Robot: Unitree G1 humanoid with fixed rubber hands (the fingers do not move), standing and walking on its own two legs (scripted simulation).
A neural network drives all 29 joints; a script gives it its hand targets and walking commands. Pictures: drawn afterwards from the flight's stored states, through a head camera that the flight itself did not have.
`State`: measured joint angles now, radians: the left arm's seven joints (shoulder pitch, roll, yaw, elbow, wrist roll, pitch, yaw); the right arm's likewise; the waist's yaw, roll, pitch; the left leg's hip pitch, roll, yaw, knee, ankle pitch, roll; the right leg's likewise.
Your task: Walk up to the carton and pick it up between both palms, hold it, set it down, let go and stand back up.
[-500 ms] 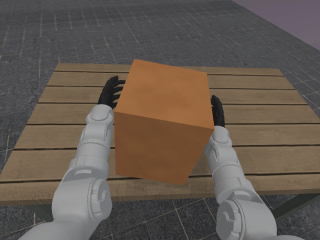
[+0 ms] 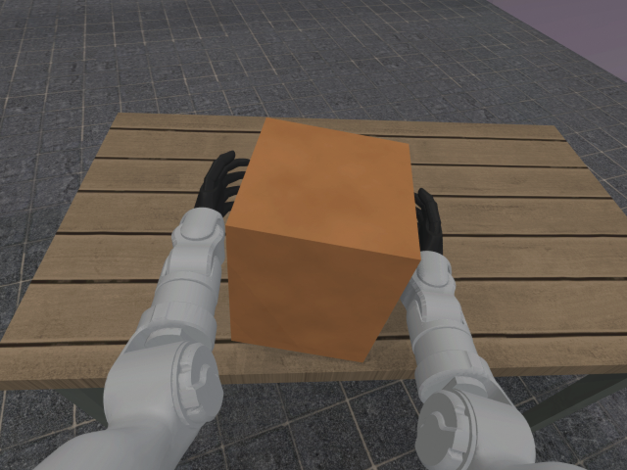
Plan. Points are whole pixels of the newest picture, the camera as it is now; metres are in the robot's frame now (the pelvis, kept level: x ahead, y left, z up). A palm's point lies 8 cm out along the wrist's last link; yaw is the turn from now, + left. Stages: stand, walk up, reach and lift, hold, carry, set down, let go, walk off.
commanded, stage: set down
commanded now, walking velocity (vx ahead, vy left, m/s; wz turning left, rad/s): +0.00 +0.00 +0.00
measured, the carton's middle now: (316, 245) +0.40 -0.03 +0.05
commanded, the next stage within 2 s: none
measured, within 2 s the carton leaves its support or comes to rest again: rests again in 0.06 s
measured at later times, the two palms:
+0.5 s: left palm (206, 219) +0.42 +0.12 +0.09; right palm (419, 248) +0.36 -0.16 +0.08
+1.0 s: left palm (205, 222) +0.42 +0.12 +0.09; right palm (419, 250) +0.36 -0.16 +0.08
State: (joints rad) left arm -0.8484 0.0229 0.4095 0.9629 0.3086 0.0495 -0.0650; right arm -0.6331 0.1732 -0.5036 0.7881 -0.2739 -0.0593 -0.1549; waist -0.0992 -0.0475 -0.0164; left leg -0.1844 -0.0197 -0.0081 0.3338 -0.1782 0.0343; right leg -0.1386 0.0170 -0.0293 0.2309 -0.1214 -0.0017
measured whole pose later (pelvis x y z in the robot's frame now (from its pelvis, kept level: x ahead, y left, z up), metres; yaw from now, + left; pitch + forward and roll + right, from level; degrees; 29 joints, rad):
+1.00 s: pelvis -0.01 +0.00 +0.00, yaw +1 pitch +2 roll -1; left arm -0.84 -0.01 0.53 0.95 0.42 -0.04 -0.12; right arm -0.67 0.23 -0.67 0.80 -0.44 -0.22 -0.11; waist -0.09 -0.06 0.02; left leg -0.20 -0.02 0.01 0.31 -0.15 0.03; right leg -0.16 0.00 -0.07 0.24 -0.11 0.00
